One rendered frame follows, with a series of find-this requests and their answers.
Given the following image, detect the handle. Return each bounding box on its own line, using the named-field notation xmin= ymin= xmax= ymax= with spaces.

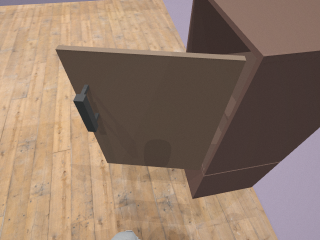
xmin=73 ymin=84 xmax=99 ymax=132

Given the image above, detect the cupboard door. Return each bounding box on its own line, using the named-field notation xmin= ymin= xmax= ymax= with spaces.
xmin=55 ymin=45 xmax=246 ymax=170

